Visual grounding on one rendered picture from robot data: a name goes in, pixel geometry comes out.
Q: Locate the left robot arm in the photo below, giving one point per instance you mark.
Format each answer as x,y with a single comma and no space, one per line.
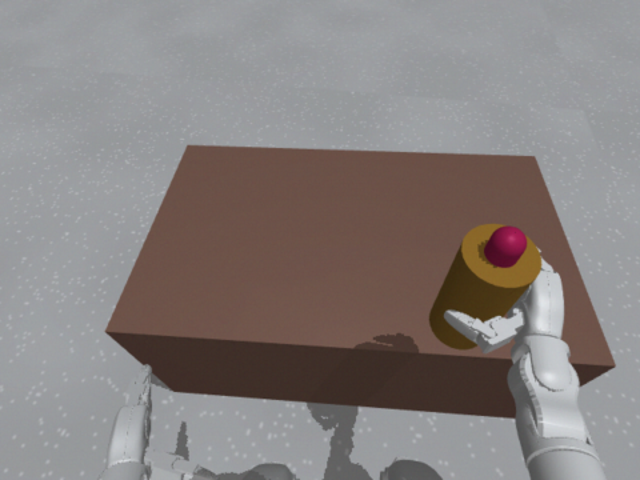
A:
125,471

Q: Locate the left robot hand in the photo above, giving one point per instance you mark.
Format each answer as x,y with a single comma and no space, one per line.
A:
129,440

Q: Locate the right robot arm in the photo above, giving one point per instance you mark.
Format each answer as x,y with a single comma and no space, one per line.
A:
555,441

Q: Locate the bottle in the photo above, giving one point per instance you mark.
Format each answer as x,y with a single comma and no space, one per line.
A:
493,267

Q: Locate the right robot hand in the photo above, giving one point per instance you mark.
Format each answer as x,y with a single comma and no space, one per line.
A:
539,310

